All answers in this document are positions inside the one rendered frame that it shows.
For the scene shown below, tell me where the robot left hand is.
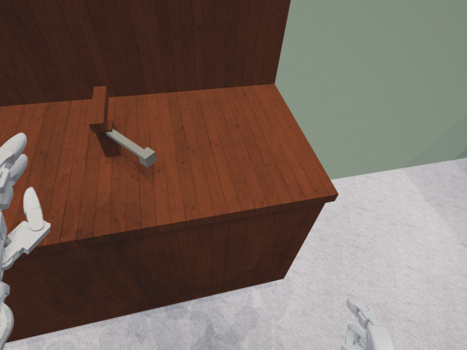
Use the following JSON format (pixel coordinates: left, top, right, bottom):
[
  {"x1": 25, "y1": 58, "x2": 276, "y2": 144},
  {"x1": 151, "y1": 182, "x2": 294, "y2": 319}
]
[{"x1": 0, "y1": 133, "x2": 50, "y2": 281}]

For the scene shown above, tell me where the robot right hand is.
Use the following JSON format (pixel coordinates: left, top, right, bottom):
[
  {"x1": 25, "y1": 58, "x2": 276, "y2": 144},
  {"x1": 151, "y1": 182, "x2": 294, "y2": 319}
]
[{"x1": 341, "y1": 298, "x2": 396, "y2": 350}]

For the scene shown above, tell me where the counter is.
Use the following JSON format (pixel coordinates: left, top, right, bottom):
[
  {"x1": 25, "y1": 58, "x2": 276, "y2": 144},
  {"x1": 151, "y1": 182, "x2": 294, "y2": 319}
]
[{"x1": 0, "y1": 0, "x2": 339, "y2": 343}]

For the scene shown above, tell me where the tap lever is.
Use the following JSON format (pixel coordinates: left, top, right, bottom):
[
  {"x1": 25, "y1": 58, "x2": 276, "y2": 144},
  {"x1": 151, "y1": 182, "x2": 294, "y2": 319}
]
[{"x1": 106, "y1": 129, "x2": 157, "y2": 168}]

